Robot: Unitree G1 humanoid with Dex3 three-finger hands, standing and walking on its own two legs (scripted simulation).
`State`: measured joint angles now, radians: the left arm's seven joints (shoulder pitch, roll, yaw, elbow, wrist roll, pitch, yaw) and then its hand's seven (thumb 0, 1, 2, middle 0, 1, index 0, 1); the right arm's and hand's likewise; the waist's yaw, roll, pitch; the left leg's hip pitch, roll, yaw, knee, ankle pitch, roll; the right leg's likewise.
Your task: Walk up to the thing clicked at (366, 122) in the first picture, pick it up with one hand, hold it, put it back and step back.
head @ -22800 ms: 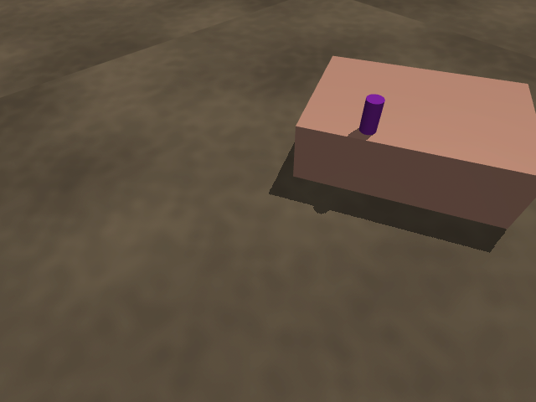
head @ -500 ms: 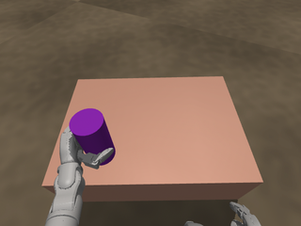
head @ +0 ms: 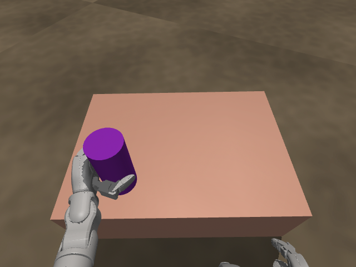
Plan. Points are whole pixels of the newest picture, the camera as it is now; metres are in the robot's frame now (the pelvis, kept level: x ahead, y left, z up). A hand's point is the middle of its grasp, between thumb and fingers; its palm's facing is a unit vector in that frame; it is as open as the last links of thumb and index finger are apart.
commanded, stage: hold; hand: left
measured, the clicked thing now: (113, 164) +0.33 +0.16 +0.05
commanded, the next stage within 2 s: crouch in 0.40 s
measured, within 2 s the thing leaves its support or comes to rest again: neither
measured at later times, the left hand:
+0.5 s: hand (114, 167) +0.33 +0.16 +0.04, palm faces +0.15 -0.99 -0.04, open 10.8 cm
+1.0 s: hand (117, 177) +0.37 +0.19 -0.09, palm faces +0.21 -0.98 -0.03, open 10.8 cm
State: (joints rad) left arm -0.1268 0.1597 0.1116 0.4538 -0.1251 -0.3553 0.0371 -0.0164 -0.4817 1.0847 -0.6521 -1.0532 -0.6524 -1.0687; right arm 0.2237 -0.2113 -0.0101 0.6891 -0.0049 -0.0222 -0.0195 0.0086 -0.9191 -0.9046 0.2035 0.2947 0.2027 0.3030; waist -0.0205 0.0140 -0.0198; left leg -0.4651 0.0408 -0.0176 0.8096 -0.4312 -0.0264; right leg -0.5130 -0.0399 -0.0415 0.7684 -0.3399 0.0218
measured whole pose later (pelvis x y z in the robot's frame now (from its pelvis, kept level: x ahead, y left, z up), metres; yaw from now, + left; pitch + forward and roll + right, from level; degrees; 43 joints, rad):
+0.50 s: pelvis +0.00 +0.00 +0.00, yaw +0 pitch +5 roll -1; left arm -0.12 0.16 0.11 0.43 -0.12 -0.35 0.04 -0.02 -0.48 1.08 -0.65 -1.06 -0.65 -1.07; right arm 0.22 -0.21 -0.01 0.68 0.00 -0.03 -0.02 0.01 -0.92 -0.90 0.20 0.29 0.20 0.30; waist -0.02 0.01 -0.02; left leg -0.46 0.04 -0.02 0.81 -0.43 -0.03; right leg -0.51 -0.04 -0.04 0.77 -0.34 0.02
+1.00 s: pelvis -0.03 -0.01 -0.08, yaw +0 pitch +21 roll -1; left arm -0.44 0.25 0.30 0.89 -0.11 -0.64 -0.01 -0.02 -0.50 1.09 -0.69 -1.01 -0.69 -1.02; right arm 0.20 -0.25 -0.02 0.68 -0.05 -0.03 0.03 0.01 -0.91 -0.90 0.20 0.30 0.20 0.30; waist -0.08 -0.02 -0.10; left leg -1.08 0.04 -0.05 1.28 -0.57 -0.04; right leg -1.12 -0.05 -0.05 1.23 -0.47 0.01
